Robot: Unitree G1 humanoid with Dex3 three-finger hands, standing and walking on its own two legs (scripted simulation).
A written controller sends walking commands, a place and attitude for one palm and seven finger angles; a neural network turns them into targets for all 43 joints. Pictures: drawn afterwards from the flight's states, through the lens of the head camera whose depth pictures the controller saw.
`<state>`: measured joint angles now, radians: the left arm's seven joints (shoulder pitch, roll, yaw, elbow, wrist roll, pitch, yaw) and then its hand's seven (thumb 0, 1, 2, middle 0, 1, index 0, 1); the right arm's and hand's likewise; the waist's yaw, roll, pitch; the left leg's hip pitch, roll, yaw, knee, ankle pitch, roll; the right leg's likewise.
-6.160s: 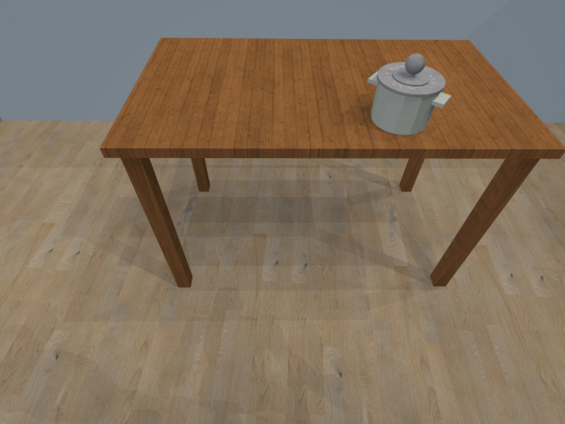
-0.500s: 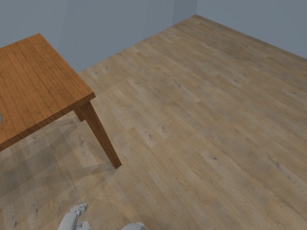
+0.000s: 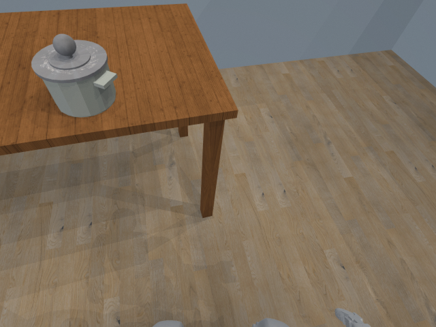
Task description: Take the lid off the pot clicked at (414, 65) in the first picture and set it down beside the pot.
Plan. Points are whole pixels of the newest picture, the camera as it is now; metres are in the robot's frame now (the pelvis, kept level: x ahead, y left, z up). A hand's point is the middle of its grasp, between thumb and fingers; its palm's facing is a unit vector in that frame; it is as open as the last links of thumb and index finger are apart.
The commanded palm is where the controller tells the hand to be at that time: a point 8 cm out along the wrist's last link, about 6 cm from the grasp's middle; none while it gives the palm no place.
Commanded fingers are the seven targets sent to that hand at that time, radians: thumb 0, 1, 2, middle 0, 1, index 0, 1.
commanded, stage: turn to face it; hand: left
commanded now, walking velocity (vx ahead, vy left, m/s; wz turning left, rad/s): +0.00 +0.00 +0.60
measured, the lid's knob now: (64, 45) +0.63 +0.41 +0.12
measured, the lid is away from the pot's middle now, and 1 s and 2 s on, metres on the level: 0.00 0.00 0.00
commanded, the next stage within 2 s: take the last steps up to it in 0.56 s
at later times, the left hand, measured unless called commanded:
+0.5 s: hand out of the picture +0.08 +0.18 -0.13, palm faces +0.24 -0.92 -0.32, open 7.4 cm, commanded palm none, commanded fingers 0.00 0.90 0.90 -0.20 -0.30 -0.20 -0.30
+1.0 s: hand out of the picture -0.12 +0.15 -0.17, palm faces +0.49 -0.84 -0.23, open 7.4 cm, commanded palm none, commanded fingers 0.00 0.90 0.90 -0.20 -0.30 -0.20 -0.30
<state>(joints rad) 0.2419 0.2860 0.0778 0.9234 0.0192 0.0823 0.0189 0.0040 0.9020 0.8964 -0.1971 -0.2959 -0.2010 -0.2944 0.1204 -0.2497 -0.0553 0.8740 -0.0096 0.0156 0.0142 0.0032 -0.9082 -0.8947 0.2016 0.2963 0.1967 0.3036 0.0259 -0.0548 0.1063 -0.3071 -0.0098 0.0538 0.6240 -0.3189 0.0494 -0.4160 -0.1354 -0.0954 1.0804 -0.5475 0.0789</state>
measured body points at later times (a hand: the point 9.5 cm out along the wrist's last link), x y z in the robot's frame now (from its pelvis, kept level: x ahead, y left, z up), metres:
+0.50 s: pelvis +0.02 -0.04 +0.01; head +0.06 -0.07 +0.45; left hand +0.06 +0.23 -0.10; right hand +0.12 -0.28 -0.16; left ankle -0.01 +0.08 -0.69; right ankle +0.03 -0.13 -0.73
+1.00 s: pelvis +0.02 +0.00 +0.00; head +0.03 +0.02 +0.45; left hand -0.15 +0.20 -0.15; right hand +0.23 -0.17 -0.12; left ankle -0.03 +0.08 -0.73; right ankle +0.03 -0.13 -0.72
